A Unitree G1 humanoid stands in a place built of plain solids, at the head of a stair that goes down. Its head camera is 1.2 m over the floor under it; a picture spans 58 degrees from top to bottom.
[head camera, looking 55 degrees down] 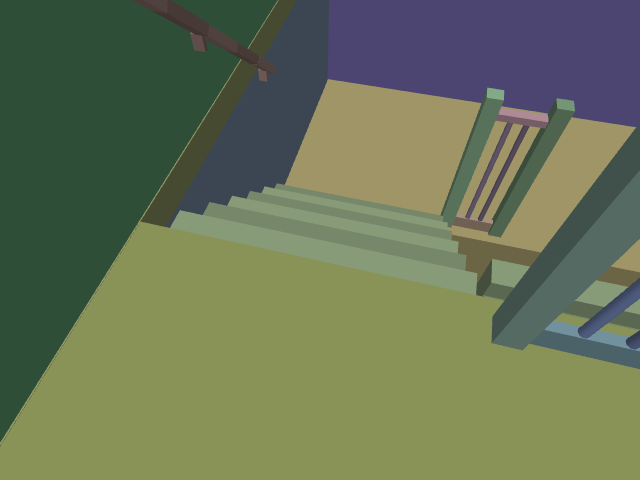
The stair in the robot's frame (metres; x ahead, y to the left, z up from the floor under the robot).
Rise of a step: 0.19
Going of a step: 0.21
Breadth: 1.20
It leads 15 degrees to the right of straight ahead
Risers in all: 7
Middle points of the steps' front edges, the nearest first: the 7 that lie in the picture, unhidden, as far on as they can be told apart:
0.77 0.05 0.00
0.97 0.00 -0.19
1.17 -0.06 -0.37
1.37 -0.11 -0.56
1.58 -0.16 -0.75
1.78 -0.21 -0.94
1.98 -0.27 -1.13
